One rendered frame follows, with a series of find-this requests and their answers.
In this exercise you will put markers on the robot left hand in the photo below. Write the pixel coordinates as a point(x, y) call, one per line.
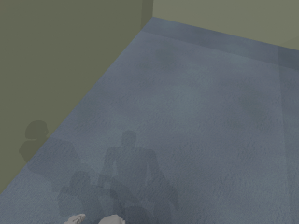
point(76, 219)

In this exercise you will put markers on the robot left thigh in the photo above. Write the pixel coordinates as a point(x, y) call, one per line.
point(112, 220)

